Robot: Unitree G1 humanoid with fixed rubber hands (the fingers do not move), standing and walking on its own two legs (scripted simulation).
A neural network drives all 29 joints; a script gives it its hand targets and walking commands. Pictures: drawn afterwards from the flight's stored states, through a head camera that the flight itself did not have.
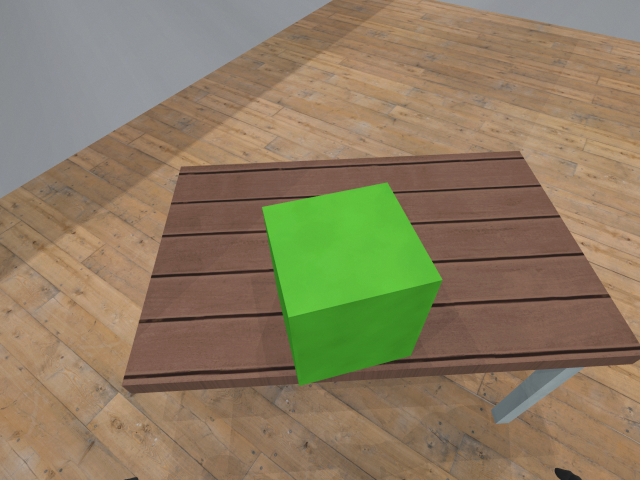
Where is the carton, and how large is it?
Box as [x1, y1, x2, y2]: [262, 183, 441, 385]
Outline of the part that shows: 387,183 262,207 277,291 299,385 410,355 441,282 441,278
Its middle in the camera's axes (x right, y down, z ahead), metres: +0.04 +0.08 +0.65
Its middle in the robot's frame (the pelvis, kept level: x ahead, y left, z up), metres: +0.41 -0.01 -0.08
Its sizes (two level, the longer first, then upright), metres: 0.210 0.200 0.250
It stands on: a table, 0.57 m high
